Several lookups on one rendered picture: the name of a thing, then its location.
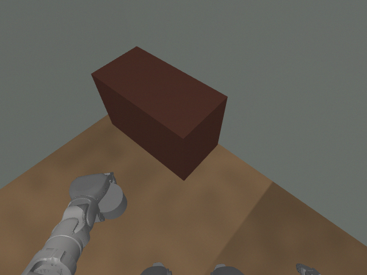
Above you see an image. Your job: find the tin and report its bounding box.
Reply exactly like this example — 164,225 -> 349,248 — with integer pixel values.
98,183 -> 127,219

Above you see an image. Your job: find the left robot hand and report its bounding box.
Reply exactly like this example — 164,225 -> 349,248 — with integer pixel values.
69,172 -> 116,222

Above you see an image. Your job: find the right robot hand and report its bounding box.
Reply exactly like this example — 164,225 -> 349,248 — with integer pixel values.
296,264 -> 321,275

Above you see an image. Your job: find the left robot arm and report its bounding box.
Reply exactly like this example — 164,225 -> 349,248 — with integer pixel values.
21,196 -> 99,275

